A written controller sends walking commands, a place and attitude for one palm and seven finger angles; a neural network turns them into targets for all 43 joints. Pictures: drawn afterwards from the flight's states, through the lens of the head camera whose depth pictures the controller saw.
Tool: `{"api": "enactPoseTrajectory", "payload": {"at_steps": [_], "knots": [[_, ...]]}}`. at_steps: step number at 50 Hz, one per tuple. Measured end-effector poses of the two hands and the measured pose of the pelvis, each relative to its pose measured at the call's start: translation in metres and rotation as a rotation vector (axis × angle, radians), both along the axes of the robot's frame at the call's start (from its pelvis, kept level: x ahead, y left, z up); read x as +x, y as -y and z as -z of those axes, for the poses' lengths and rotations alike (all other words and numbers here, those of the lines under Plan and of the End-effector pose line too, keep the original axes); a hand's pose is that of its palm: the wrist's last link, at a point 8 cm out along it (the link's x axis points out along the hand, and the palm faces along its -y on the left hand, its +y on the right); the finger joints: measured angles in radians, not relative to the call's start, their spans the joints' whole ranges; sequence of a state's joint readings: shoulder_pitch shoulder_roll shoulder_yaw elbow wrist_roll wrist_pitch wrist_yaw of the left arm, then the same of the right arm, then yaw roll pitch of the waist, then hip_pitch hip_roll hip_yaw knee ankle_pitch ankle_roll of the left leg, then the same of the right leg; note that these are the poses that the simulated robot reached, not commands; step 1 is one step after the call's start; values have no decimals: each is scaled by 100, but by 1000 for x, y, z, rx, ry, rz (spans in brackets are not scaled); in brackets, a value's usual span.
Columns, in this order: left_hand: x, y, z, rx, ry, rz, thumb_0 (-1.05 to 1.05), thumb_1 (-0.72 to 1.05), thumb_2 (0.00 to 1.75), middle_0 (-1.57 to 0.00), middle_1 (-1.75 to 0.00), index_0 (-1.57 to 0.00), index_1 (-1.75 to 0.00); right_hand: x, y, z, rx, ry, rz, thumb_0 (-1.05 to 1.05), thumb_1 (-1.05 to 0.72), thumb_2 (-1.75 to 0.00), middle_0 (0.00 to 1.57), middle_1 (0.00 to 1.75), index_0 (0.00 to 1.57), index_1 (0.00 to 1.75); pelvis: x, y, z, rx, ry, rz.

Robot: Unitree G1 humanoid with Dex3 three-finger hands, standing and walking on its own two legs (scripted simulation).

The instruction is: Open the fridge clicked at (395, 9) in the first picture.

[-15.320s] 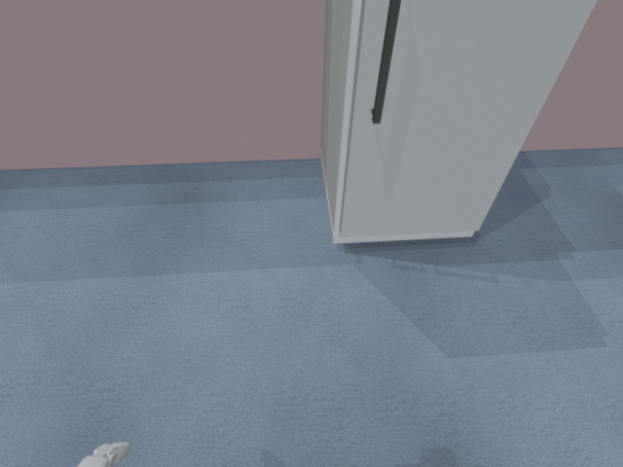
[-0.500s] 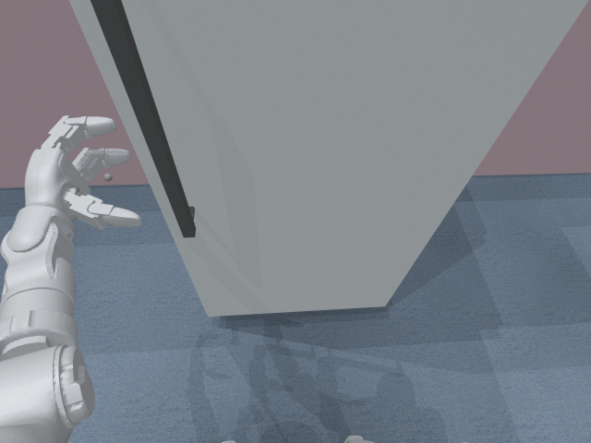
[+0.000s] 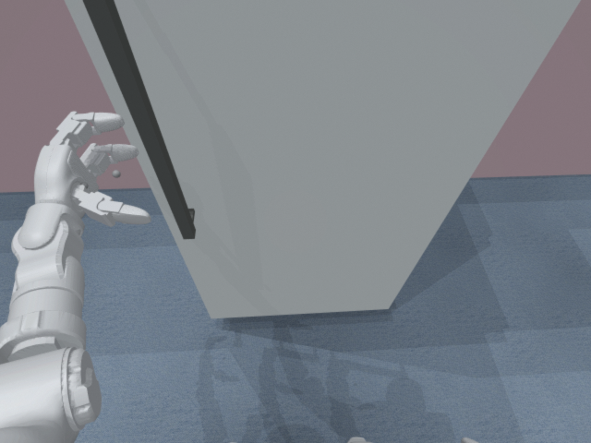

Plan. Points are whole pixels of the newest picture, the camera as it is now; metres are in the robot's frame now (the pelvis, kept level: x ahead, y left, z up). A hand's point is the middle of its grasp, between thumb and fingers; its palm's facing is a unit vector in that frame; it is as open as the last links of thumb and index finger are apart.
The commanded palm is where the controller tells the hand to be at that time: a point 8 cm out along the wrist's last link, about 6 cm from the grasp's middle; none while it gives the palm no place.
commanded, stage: feel for the door with the fingertips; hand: left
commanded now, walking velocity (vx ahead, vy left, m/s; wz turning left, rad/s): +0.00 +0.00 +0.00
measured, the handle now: (155, 130) +0.50 +0.20 +0.14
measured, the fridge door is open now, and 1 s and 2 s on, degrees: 0 0 0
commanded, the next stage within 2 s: slide the fingers in behind the handle in 0.80 s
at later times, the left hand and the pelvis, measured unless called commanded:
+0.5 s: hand (145, 171) +0.44 +0.20 +0.12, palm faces +0.03 -1.00 +0.02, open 14.0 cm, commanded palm +0.41 +0.26 +0.11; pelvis -0.01 +0.00 +0.00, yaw +0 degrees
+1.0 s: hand (136, 165) +0.45 +0.22 +0.11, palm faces +0.05 -1.00 +0.01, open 13.6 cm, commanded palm +0.43 +0.26 +0.11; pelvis -0.01 +0.00 +0.00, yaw +2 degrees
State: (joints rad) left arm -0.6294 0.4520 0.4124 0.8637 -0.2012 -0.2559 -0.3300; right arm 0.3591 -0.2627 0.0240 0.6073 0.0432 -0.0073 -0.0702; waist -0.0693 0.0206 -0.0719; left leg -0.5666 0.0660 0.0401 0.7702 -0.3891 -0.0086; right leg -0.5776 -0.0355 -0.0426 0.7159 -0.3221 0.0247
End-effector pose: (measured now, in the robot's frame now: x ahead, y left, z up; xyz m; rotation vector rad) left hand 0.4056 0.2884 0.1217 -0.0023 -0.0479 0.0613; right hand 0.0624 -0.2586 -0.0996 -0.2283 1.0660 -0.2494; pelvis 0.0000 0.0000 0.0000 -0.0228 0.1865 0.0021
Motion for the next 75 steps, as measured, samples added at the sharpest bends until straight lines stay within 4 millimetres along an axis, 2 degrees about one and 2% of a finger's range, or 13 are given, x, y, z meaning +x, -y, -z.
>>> {"api": "enactPoseTrajectory", "payload": {"at_steps": [6,17,24,32,45,55,66,75], "knots": [[-3,0,0,0,-51,19,-1,-50,30,-30,-120,-30,-120,-3,5,0,-3,-2,3,1,-91,-90,20,30,20,30,-1,3,-1,1,8,-8],[2,21,12,-24,-45,27,-1,-51,30,-30,-120,-30,-120,2,9,-2,-20,13,-15,1,-91,-90,20,30,20,30,-7,5,1,4,5,-13],[9,33,5,-7,-18,37,-1,-50,30,-30,-120,-30,-120,0,4,1,-2,14,-3,1,-91,-90,20,30,20,30,-6,2,1,3,1,-7],[19,23,7,-4,-64,-3,-1,-50,30,-30,-120,-30,-120,-9,-1,3,11,-13,8,1,-91,-90,20,30,20,30,-4,2,1,6,-7,-2],[23,17,9,-4,-42,13,-1,-50,30,-33,-125,-34,-123,-24,1,8,-15,-99,-2,1,-91,-90,20,30,20,30,-4,-3,3,-3,-24,-20],[23,18,9,-2,-45,7,-1,-50,30,-34,-125,-35,-124,-20,-1,7,-11,-81,-16,1,-91,-90,20,30,20,30,-7,-3,4,-5,-30,-25],[21,45,14,-19,-41,37,-1,-50,30,-30,-121,-31,-121,-10,-3,6,18,-27,5,1,-91,-90,20,30,20,30,-3,-1,3,3,-18,-2],[14,43,12,5,-42,6,-1,-50,30,-30,-121,-30,-120,2,-1,5,29,-5,0,1,-91,-90,20,30,20,30,1,3,0,6,-2,-3]]}}
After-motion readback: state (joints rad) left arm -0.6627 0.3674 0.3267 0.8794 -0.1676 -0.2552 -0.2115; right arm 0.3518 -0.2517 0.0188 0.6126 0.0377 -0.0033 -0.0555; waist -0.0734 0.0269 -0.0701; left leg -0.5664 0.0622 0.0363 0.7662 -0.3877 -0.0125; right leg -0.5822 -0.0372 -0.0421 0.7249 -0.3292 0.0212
